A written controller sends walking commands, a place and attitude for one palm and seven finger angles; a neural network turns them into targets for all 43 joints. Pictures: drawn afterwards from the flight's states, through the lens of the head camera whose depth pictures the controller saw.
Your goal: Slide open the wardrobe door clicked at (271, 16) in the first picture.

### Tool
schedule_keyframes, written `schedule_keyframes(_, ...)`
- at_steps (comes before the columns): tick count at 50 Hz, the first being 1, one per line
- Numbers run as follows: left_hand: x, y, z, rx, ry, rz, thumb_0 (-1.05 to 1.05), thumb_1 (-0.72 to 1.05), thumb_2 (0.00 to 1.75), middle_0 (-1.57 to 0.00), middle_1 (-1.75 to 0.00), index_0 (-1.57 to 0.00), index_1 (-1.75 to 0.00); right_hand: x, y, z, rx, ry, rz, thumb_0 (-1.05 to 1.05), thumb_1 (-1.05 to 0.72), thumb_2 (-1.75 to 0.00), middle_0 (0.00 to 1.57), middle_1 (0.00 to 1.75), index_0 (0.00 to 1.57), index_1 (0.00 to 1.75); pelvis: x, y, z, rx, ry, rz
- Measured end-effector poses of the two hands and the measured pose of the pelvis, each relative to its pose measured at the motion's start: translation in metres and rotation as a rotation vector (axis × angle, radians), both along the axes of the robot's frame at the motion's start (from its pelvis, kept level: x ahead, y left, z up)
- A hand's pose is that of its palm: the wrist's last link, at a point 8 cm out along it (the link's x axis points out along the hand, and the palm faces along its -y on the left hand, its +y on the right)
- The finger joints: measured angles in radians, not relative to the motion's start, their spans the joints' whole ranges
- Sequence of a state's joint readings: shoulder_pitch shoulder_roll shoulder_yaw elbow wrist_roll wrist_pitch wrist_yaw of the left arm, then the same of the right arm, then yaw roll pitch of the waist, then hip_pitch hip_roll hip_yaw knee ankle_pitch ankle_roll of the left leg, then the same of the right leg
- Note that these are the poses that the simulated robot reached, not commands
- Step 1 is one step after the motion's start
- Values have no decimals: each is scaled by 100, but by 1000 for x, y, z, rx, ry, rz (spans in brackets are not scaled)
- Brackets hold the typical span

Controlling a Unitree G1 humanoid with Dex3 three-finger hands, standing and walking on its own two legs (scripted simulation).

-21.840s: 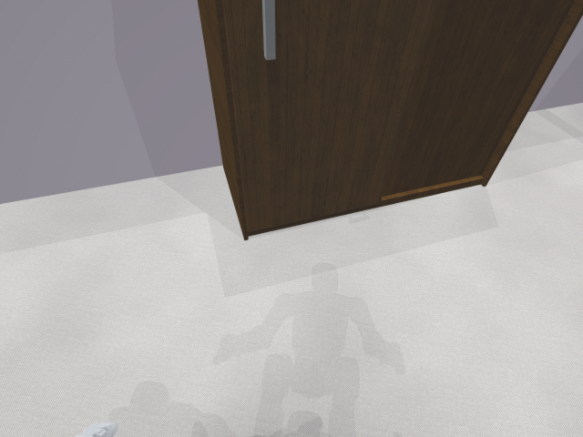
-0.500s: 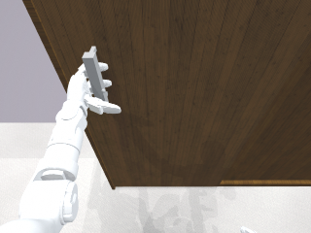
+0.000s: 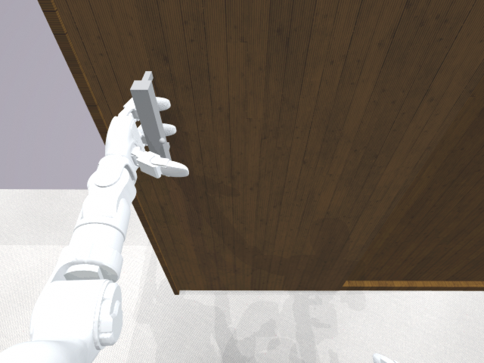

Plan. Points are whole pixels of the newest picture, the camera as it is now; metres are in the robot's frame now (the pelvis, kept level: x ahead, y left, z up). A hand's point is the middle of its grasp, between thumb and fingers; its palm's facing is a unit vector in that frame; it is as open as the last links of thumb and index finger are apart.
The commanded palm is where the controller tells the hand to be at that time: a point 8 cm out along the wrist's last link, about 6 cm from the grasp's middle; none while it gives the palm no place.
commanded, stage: grip the handle and tug to test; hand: left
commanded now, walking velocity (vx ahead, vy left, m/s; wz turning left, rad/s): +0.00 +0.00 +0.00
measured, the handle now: (156, 122) +0.48 +0.16 +0.15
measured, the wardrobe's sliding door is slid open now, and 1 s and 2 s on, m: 0.00 0.00 0.00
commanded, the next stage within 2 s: tug the door sideways, standing still in 1.50 s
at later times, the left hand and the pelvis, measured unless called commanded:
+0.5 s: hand (162, 140) +0.43 +0.14 +0.16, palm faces -0.01 -1.00 +0.02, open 9.9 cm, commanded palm +0.41 +0.19 +0.16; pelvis +0.00 +0.01 +0.00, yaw +0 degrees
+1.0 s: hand (162, 143) +0.43 +0.14 +0.15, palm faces +0.01 -1.00 +0.01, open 6.0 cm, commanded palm +0.41 +0.19 +0.16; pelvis -0.01 +0.00 +0.00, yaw +0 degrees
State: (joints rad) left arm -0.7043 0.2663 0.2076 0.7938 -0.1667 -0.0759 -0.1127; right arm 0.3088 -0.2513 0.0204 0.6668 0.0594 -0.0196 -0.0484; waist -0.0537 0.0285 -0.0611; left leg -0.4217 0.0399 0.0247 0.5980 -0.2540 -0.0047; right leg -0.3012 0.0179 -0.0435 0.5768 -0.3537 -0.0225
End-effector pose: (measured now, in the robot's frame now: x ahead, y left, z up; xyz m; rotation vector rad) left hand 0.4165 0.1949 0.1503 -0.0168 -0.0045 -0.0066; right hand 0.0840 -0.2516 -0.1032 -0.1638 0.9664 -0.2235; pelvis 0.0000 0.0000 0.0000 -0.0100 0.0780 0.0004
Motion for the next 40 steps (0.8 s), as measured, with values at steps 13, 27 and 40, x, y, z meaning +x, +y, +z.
schedule_keyframes(13,-4,6,-3,-4,7,12,-1,-38,35,-31,-122,-32,-122,-2,9,2,1,-8,-7,1,-91,-90,20,30,20,30,-2,7,0,-4,-8,-6)
schedule_keyframes(27,-4,0,4,-3,-6,6,-1,18,59,-36,-130,-37,-130,-5,14,0,8,-8,-1,1,-91,-90,20,30,20,30,-4,11,0,-6,-7,-3)
schedule_keyframes(40,-5,0,-2,10,-5,-1,0,63,80,-39,-137,-39,-136,-11,8,1,-5,3,-7,1,-91,-90,20,30,20,30,-5,8,0,-7,-8,-3)
